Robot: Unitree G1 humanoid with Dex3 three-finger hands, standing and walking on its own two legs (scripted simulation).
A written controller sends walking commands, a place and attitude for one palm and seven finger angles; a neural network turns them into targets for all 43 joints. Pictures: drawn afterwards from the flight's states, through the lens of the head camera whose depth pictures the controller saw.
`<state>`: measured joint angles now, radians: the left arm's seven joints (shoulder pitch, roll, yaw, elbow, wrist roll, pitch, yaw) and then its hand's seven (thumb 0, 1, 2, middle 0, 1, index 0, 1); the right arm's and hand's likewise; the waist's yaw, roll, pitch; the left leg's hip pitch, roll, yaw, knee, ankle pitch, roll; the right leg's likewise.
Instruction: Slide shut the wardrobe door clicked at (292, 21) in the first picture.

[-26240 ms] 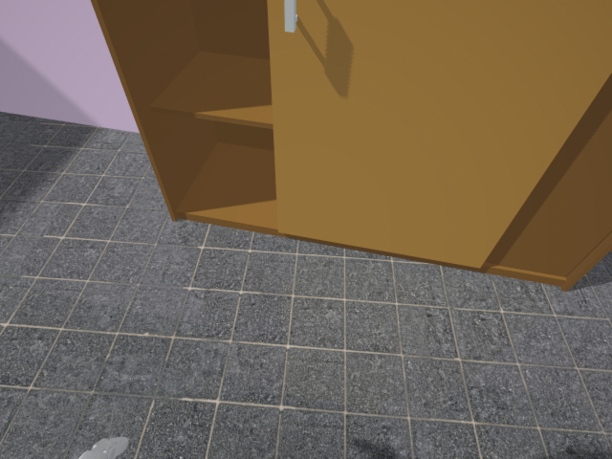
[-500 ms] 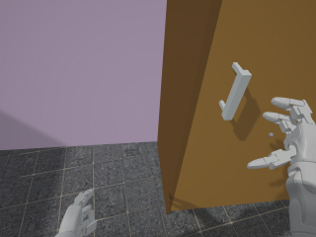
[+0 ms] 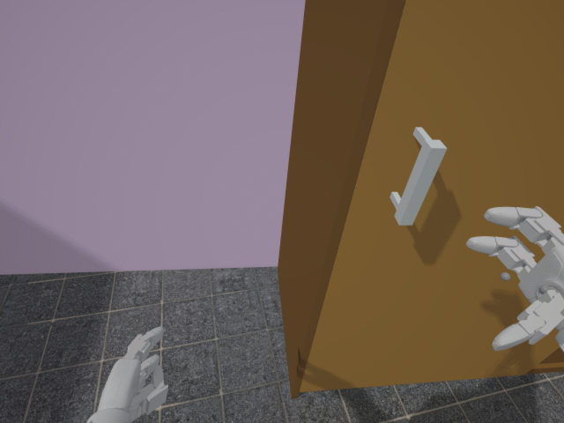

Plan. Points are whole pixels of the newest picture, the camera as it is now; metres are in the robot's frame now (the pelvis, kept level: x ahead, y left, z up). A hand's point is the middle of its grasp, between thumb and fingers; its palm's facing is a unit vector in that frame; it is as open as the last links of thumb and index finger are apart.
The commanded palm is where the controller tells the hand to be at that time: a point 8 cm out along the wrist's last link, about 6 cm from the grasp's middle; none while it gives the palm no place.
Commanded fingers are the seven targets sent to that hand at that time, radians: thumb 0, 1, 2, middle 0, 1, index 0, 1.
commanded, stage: draw the hand back to the body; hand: right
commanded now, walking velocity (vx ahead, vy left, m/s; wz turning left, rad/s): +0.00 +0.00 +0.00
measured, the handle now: (412, 177) +0.42 -0.18 +0.19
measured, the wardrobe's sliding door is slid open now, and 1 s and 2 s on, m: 0.00 0.00 0.00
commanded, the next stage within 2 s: step back with the hand held close in 1.28 s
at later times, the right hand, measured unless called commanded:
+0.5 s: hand (535, 307) +0.22 -0.27 +0.16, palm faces +0.41 +0.87 -0.27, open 12.8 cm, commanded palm +0.17 -0.31 +0.18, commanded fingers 0.00 -0.21 -0.57 0.22 0.70 0.22 0.70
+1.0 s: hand (542, 312) +0.21 -0.28 +0.16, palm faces +0.44 +0.82 -0.36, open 8.0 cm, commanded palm +0.17 -0.31 +0.18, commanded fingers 0.00 -0.90 -0.90 0.20 0.30 0.20 0.30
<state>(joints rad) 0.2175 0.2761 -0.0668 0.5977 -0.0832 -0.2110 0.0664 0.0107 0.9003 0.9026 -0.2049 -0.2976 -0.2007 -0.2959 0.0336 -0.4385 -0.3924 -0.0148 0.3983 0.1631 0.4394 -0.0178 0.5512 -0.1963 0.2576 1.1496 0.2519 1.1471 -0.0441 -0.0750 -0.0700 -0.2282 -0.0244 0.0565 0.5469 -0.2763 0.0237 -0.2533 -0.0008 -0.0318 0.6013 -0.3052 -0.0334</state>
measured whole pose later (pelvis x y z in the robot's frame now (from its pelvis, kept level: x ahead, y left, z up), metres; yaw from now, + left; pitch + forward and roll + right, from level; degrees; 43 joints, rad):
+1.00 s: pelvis +0.02 -0.02 +0.01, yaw +1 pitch -4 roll +1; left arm 0.21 0.23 0.00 0.64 0.00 -0.13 0.04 0.01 0.90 0.90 -0.20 -0.30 -0.20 -0.30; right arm 0.45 -0.35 -0.33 -0.36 0.07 -0.11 -0.10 0.00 -0.74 -0.82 0.22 0.39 0.21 0.39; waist -0.08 -0.05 -0.01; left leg -0.12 -0.02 0.02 0.41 -0.24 0.00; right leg -0.13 0.01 -0.06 0.47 -0.28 -0.05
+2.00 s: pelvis -0.04 -0.05 -0.01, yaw +4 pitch -1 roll +1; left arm 0.23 0.23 0.00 0.56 -0.01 -0.08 0.06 0.01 0.90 0.90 -0.20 -0.30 -0.20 -0.30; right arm 0.49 -0.39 -0.45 -0.47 0.02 -0.24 -0.13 0.01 -0.89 -0.89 0.22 0.30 0.21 0.30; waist -0.02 0.01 0.05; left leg -0.37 0.01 -0.05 0.61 -0.22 -0.05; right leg -0.36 0.03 -0.14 0.64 -0.27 -0.11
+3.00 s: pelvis -0.22 -0.11 +0.00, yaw +8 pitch +3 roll +6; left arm 0.20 0.13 -0.02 0.65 0.05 -0.15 0.03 0.01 0.90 0.90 -0.21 -0.30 -0.20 -0.30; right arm 0.48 -0.45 -0.44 -0.56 0.06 -0.29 -0.14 0.01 -0.89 -0.90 0.21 0.30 0.20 0.30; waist -0.05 0.03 -0.05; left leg -0.06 -0.02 0.03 0.36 -0.40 0.10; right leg -0.52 -0.01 -0.08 0.35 -0.01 0.01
